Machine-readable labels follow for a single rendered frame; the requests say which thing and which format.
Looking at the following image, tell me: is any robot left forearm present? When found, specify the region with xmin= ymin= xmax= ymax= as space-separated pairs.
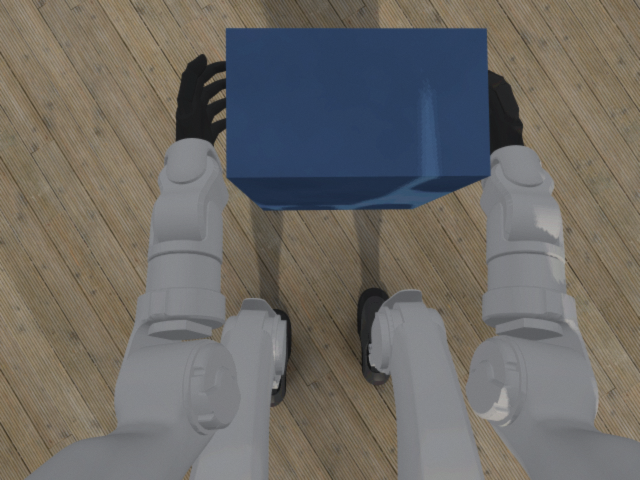
xmin=114 ymin=138 xmax=229 ymax=417

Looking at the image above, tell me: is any left robot upper arm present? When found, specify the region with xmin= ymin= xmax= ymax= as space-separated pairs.
xmin=24 ymin=339 xmax=241 ymax=480

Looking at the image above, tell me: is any robot left shin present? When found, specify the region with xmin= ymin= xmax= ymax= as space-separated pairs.
xmin=220 ymin=298 xmax=281 ymax=389

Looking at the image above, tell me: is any robot right forearm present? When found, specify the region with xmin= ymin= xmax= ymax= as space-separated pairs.
xmin=480 ymin=145 xmax=599 ymax=417

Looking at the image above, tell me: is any robot right hand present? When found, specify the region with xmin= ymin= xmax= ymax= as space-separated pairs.
xmin=488 ymin=70 xmax=524 ymax=155

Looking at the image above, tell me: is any robot left hand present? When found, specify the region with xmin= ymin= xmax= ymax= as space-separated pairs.
xmin=176 ymin=54 xmax=226 ymax=147

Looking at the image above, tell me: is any left robot thigh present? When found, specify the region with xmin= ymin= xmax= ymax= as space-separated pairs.
xmin=189 ymin=310 xmax=287 ymax=480

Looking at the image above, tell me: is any carton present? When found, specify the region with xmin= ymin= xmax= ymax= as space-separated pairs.
xmin=226 ymin=28 xmax=491 ymax=211

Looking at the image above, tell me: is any right robot upper arm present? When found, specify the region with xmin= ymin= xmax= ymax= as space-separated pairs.
xmin=465 ymin=335 xmax=640 ymax=480

